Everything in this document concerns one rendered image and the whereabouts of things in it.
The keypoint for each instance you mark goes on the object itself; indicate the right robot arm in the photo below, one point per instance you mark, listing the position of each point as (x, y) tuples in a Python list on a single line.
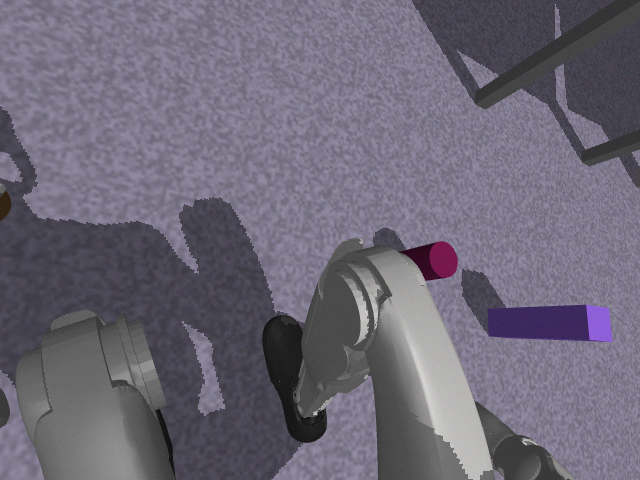
[(520, 458)]

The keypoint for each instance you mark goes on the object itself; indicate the right robot hand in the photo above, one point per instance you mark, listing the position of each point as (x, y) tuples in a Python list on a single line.
[(494, 429)]

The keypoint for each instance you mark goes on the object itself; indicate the left robot foot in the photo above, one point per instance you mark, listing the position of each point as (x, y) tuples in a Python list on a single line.
[(167, 438)]

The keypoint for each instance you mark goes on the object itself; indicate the right robot foot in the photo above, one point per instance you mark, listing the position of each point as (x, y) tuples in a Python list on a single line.
[(283, 355)]

